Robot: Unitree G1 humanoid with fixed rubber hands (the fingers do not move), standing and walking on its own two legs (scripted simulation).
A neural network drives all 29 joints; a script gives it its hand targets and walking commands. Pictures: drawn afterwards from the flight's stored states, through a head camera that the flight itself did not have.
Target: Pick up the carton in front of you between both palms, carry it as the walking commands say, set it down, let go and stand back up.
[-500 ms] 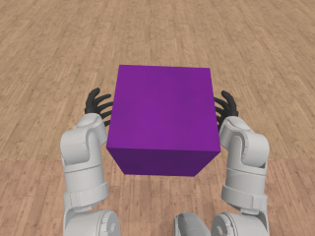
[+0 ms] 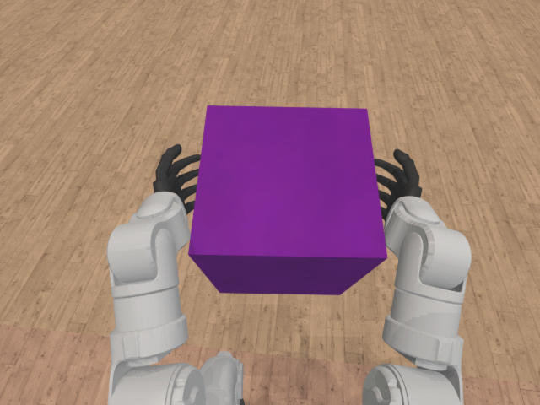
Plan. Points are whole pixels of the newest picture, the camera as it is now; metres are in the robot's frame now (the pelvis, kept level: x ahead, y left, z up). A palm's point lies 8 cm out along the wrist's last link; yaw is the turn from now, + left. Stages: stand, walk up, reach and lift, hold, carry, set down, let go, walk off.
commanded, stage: carry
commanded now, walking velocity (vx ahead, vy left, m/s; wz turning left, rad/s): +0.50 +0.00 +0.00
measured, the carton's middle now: (283, 213) +0.36 +0.01 +0.06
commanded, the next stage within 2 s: none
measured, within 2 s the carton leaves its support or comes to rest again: neither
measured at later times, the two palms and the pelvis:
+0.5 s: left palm (203, 52) +0.65 +0.17 +0.16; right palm (373, 57) +0.64 -0.14 +0.17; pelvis +0.31 +0.02 +0.03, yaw +0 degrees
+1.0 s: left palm (236, 9) +0.93 +0.15 +0.13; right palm (359, 15) +0.93 -0.15 +0.12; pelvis +0.64 +0.00 +0.03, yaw +1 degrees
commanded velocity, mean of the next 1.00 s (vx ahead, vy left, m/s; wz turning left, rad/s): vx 0.50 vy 0.00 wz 0.00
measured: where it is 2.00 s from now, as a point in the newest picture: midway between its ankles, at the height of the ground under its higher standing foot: (285, 152)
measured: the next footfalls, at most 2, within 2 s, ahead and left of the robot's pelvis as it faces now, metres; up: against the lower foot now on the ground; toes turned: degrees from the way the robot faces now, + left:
left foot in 0.14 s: +0.28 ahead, +0.12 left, +0.02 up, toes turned +6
right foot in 0.60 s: +0.55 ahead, -0.09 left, +0.03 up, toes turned -7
